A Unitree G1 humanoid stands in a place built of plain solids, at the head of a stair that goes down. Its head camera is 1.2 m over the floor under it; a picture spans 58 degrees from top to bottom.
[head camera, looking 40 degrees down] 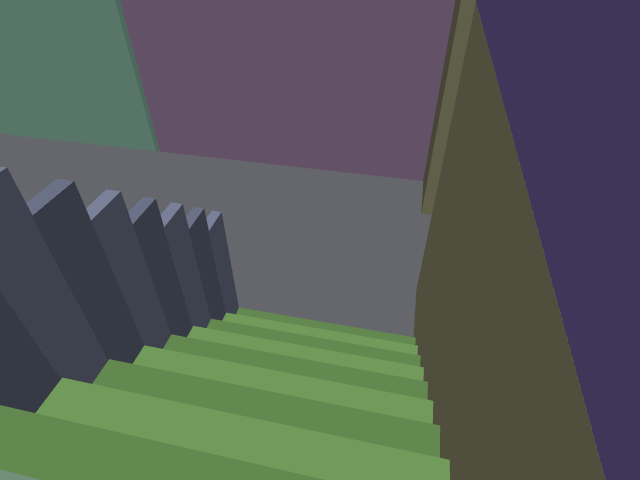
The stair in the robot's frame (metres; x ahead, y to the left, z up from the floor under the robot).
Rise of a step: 0.20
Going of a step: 0.23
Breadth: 1.56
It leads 12 degrees to the right of straight ahead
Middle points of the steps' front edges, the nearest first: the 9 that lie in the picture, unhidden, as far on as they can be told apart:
0.62 0.35 -0.19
0.84 0.30 -0.39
1.07 0.25 -0.58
1.29 0.20 -0.78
1.52 0.16 -0.97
1.74 0.11 -1.17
1.97 0.06 -1.36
2.19 0.01 -1.56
2.42 -0.04 -1.75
